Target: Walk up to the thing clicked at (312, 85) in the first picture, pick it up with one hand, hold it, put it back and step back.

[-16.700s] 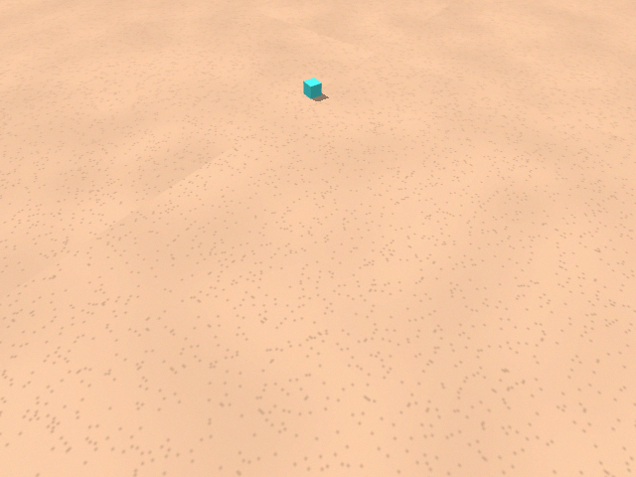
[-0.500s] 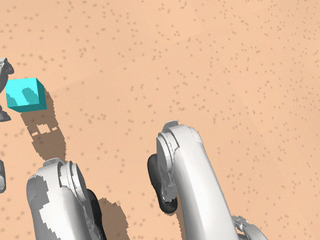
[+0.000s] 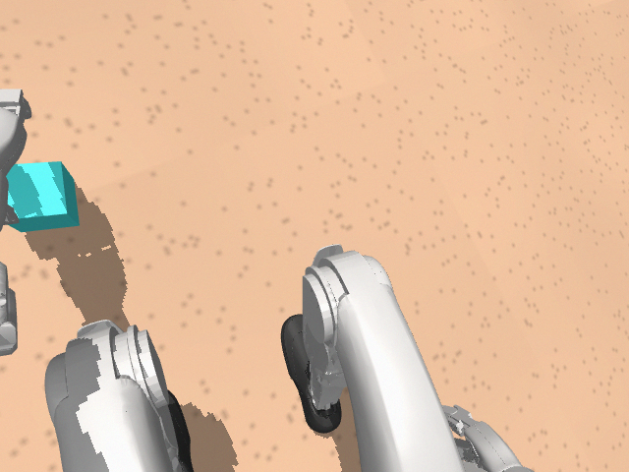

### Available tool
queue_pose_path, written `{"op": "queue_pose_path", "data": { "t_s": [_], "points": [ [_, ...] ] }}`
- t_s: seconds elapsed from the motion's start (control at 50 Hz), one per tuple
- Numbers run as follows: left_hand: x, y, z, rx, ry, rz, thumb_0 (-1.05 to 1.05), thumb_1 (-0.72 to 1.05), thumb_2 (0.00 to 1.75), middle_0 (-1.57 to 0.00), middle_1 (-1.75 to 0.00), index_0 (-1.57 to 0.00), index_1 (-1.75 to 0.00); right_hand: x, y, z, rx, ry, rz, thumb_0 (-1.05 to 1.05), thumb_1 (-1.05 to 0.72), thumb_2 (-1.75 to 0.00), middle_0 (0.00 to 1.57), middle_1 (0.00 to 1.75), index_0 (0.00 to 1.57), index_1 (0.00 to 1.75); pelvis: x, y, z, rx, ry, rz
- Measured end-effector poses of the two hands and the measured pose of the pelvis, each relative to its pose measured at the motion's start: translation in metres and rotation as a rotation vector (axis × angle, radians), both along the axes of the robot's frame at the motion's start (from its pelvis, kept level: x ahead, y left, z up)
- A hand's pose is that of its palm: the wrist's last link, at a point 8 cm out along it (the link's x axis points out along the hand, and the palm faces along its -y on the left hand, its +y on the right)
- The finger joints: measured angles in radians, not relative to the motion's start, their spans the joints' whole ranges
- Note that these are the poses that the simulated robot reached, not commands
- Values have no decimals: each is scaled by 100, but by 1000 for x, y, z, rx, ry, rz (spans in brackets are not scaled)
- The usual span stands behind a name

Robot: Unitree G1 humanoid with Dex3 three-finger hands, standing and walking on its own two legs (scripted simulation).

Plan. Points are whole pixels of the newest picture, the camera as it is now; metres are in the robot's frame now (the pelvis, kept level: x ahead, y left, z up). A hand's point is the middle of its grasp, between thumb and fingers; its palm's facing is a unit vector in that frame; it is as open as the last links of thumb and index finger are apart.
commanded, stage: rest palm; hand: left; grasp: from above
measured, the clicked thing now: (40, 197) +0.52 +0.22 -0.30
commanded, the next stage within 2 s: close in 0.94 s
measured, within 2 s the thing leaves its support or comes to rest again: neither
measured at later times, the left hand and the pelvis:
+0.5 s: hand (29, 197) +0.51 +0.22 -0.24, palm faces -0.43 -0.01 -0.90, open 14.1 cm; pelvis +0.00 +0.00 -0.02, yaw -3 degrees
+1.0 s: hand (29, 206) +0.50 +0.23 -0.26, palm faces -0.47 -0.04 -0.88, open 13.8 cm; pelvis +0.00 +0.00 -0.03, yaw -4 degrees
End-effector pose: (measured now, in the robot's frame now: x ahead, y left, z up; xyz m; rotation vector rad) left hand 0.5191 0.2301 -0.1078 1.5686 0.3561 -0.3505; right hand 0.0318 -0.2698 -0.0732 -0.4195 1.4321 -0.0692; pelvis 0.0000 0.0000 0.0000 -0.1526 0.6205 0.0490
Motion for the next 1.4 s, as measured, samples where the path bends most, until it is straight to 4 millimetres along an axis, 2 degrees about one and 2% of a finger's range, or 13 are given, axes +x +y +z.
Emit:
{"op": "queue_pose_path", "data": {
  "t_s": [0.08,0.16,0.28,0.38,0.58,0.84,1.14,1.24,1.4],
  "points": [
    [-11,0,-26,-25,92,39,0,-42,94,-15,-84,-15,-86,-17,5,-5,30,45,-9,-1,-90,-89,20,30,20,30,-3,-3,-4,3,-16,0],
    [-22,-1,-52,-61,135,6,0,-43,94,-14,-88,-14,-89,-36,5,-5,33,116,-5,-1,-90,-89,20,30,20,30,-6,-6,-9,1,-39,-7],
    [-18,2,-57,-79,40,-70,0,-46,96,-10,-93,-12,-92,-52,-5,0,-18,193,19,0,-90,-89,20,30,20,30,-6,-9,-18,-4,-57,-18],
    [-14,-1,-64,-67,25,-91,0,-49,97,-9,-92,-10,-93,-47,-8,5,-46,180,32,0,-91,-89,20,30,20,30,-1,-6,-21,-22,-48,-29],
    [-4,-7,-75,-77,-11,-35,0,-48,99,-11,-89,-10,-91,-31,4,9,-10,103,73,-1,-90,-89,20,30,20,30,3,-2,-23,-41,-55,-33],
    [-14,10,-87,-53,45,24,0,-45,96,-12,-91,-11,-92,-44,9,4,37,146,76,-1,-90,-90,20,30,20,30,0,-2,-26,-48,-72,-33],
    [-14,-6,-91,-82,8,-75,0,-42,100,-15,-93,-14,-95,-48,13,17,-1,137,102,0,-90,-90,20,30,20,30,-3,0,-27,-67,-99,-45],
    [-9,-6,-92,-64,-12,-49,0,-35,101,-20,-91,-19,-93,-46,13,19,8,122,118,0,-90,-89,20,30,20,30,-3,1,-27,-69,-97,-45],
    [-3,-2,-98,-46,3,18,0,-28,92,-24,-87,-24,-87,-46,12,18,27,126,125,-1,-90,-89,20,30,20,30,-3,0,-27,-67,-92,-48]
  ]
}}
